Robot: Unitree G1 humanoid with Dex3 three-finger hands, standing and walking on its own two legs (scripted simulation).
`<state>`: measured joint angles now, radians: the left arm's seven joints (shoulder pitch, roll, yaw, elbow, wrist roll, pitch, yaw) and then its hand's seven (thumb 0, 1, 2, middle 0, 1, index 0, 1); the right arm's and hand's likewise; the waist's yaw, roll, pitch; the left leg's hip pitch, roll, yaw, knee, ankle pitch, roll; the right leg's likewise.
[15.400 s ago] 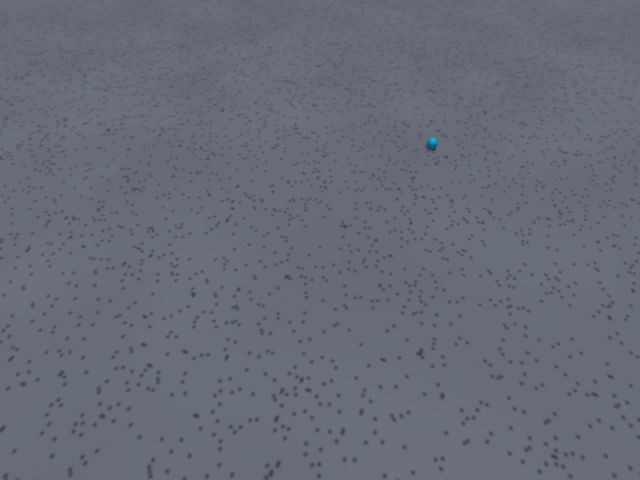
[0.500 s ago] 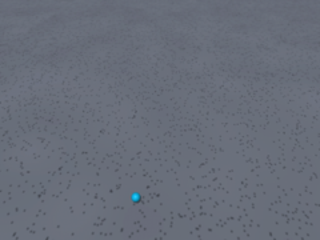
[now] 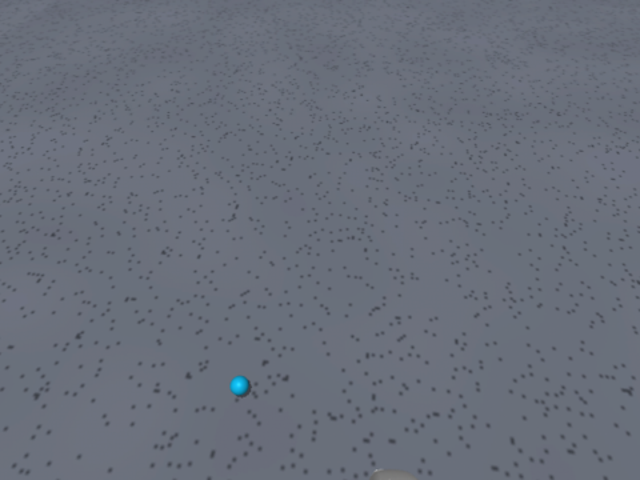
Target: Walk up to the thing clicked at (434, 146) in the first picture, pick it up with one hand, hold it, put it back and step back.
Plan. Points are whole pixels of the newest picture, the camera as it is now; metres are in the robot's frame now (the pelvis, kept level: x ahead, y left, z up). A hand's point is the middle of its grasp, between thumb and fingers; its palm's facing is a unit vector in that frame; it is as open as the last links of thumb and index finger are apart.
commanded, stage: walk up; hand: left
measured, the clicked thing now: (239, 385) +0.45 +0.25 -0.73
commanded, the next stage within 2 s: stand in 1.88 s
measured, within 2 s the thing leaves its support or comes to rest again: neither
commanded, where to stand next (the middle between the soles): +0.07 +0.01 m, yaw +0 degrees
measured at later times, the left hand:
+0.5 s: hand (143, 477) +0.15 +0.25 -0.14, palm faces +0.04 -0.93 -0.37, open 7.4 cm
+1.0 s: hand out of the picture +0.08 +0.27 -0.14, palm faces +0.01 -0.93 -0.37, open 7.4 cm
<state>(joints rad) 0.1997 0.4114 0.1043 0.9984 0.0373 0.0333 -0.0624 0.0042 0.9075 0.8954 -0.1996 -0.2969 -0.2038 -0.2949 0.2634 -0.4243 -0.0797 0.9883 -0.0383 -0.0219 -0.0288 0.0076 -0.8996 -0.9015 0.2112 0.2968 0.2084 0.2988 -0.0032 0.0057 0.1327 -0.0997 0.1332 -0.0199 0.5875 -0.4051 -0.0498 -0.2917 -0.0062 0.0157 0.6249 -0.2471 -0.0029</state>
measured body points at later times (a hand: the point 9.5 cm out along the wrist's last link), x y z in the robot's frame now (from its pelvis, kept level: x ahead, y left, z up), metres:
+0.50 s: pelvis +0.05 -0.01 +0.00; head +0.09 -0.01 +0.45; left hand +0.15 +0.30 -0.12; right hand +0.15 -0.32 -0.12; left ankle +0.06 +0.11 -0.72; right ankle +0.04 -0.12 -0.72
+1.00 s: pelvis +0.02 +0.00 +0.01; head +0.05 +0.00 +0.46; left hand +0.08 +0.32 -0.11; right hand +0.14 -0.29 -0.11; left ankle +0.06 +0.11 -0.72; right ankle +0.04 -0.12 -0.72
